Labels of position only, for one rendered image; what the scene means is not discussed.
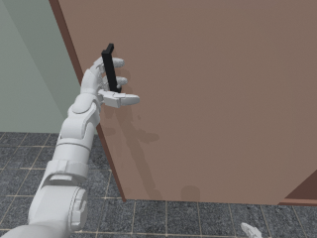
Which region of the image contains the robot left hand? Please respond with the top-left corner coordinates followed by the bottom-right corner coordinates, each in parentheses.
top-left (80, 57), bottom-right (141, 108)

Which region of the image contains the robot right hand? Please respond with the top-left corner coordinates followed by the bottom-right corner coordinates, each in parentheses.
top-left (241, 222), bottom-right (263, 238)

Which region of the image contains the wardrobe door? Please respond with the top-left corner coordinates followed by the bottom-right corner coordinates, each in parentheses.
top-left (285, 170), bottom-right (317, 200)
top-left (58, 0), bottom-right (317, 205)

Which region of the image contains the left robot forearm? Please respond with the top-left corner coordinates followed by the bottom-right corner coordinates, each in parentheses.
top-left (28, 93), bottom-right (101, 224)

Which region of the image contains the robot left upper arm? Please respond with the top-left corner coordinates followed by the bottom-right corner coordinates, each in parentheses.
top-left (0, 185), bottom-right (88, 238)

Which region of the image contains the handle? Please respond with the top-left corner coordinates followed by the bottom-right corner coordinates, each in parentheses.
top-left (101, 43), bottom-right (122, 93)

